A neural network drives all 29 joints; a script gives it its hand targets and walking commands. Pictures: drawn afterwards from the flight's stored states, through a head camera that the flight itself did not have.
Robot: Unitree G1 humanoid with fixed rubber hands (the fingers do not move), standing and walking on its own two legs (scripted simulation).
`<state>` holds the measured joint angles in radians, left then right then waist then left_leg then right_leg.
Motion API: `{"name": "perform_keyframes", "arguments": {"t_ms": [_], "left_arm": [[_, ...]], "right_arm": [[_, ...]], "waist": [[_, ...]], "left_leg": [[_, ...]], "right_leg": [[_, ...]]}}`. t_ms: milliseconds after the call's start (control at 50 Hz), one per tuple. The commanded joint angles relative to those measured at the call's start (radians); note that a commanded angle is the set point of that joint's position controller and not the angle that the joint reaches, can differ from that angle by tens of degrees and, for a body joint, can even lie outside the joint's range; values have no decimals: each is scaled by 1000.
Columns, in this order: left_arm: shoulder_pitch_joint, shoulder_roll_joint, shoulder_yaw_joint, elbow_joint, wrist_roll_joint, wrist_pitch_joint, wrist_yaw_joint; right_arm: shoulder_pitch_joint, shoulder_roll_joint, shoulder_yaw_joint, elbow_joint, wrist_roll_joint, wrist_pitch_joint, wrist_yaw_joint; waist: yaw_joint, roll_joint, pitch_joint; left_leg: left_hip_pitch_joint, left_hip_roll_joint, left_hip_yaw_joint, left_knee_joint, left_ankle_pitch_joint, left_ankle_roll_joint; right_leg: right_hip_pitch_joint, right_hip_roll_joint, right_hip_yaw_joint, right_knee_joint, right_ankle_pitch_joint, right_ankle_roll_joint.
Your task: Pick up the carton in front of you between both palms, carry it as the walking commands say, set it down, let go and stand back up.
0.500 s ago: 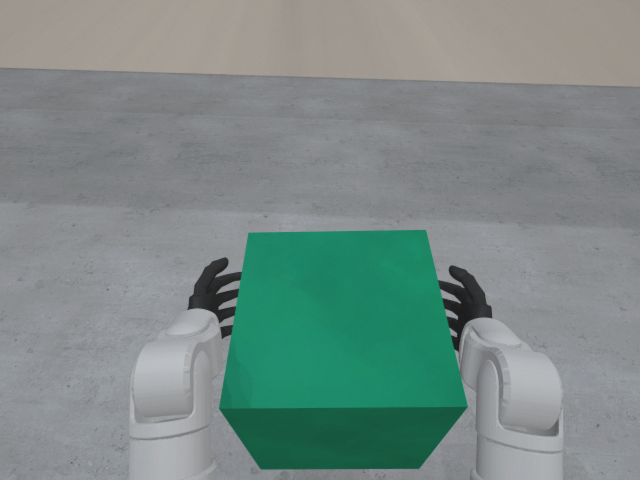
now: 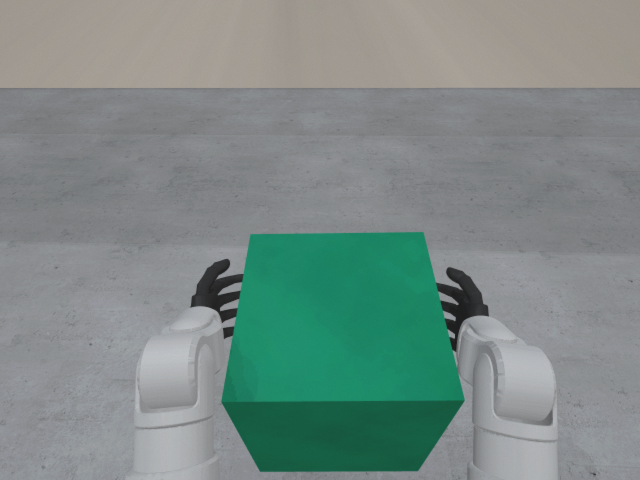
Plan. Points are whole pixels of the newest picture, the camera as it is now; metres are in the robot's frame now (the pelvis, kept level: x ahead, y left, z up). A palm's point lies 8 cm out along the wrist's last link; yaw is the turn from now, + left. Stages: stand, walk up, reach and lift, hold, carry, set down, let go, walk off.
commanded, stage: carry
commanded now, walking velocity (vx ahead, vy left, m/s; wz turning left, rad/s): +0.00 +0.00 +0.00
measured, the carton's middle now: (337, 357) +0.26 +0.00 +0.02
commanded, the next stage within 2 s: hold in 1.72 s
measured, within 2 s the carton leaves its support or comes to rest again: neither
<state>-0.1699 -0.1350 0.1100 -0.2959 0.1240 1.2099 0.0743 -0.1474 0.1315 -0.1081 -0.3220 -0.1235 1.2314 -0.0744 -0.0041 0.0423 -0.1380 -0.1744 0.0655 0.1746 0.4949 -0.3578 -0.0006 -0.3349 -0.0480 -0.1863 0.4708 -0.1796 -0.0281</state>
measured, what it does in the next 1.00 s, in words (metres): stands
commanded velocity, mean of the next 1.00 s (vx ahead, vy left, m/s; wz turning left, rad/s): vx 0.00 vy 0.00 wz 0.00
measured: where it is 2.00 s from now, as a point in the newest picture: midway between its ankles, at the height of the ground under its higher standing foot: outside the picture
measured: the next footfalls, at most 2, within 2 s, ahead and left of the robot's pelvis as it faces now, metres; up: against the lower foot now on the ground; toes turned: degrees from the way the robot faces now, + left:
none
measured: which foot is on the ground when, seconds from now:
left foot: down 0.00-1.00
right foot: down 0.00-1.00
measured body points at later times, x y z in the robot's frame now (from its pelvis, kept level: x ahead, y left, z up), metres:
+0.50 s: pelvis +0.03 -0.01 -0.01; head +0.00 -0.01 +0.44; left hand +0.29 +0.15 +0.05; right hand +0.30 -0.15 +0.05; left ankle -0.06 +0.10 -0.74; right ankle +0.04 -0.11 -0.74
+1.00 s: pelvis -0.02 +0.00 +0.00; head -0.04 +0.00 +0.45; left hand +0.28 +0.16 +0.03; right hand +0.29 -0.14 +0.03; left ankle -0.06 +0.10 -0.74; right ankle +0.04 -0.11 -0.74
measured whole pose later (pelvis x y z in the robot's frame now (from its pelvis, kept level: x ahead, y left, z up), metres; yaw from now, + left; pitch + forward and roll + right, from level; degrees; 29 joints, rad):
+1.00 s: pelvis -0.02 +0.00 +0.00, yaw +2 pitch +2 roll +0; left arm -0.23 -0.14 0.20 0.20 0.25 0.68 0.01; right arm -0.21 0.14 -0.17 0.19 -0.24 0.70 -0.02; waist 0.00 0.00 -0.10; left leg -0.20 0.05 0.17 0.52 -0.35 0.01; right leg -0.36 -0.08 -0.19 0.51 -0.17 -0.02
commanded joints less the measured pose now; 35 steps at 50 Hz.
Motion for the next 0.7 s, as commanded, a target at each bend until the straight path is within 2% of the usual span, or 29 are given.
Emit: {"name": "perform_keyframes", "arguments": {"t_ms": [0, 60, 160, 220, 300, 380, 460, 680], "left_arm": [[-368, -887, -676, 29, -392, 16, -261], [-399, -912, -683, 4, -398, 6, -256], [-373, -937, -709, -9, -390, -18, -254], [-362, -943, -729, -5, -383, -45, -259], [-360, -926, -736, 14, -363, -97, -262], [-355, -895, -723, 33, -337, -152, -262], [-333, -844, -680, 80, -291, -205, -257], [-383, -762, -480, 324, -131, -414, -241]], "right_arm": [[-493, 864, 720, -46, 404, 5, 248], [-515, 893, 729, -55, 421, -7, 249], [-445, 921, 728, -27, 402, -34, 252], [-415, 929, 734, -10, 385, -64, 257], [-403, 909, 734, 10, 356, -118, 259], [-396, 881, 722, 24, 328, -175, 254], [-384, 835, 688, 67, 287, -229, 246], [-437, 757, 498, 308, 141, -438, 235]], "waist": [[-1, -139, -202], [2, -98, -252], [2, -54, -287], [2, -41, -282], [2, -27, -262], [0, -28, -238], [1, -38, -204], [3, -35, -132]], "left_leg": [[-8, 96, -69, -16, 319, -31], [12, 98, -68, 0, 430, -33], [32, 90, -63, 26, 510, -34], [41, 91, -64, 31, 541, -31], [49, 100, -68, 31, 566, -24], [33, 108, -74, 17, 503, -16], [8, 106, -78, -7, 425, -11], [-50, 103, -94, -80, 206, 8]], "right_leg": [[215, -173, 144, 3, 626, -14], [240, -155, 118, 52, 661, -14], [243, -147, 109, 97, 705, -21], [224, -139, 103, 107, 679, -17], [192, -129, 98, 111, 582, -10], [178, -128, 99, 98, 467, -3], [172, -129, 101, 75, 410, 0], [134, -128, 110, 3, 193, 6]]}}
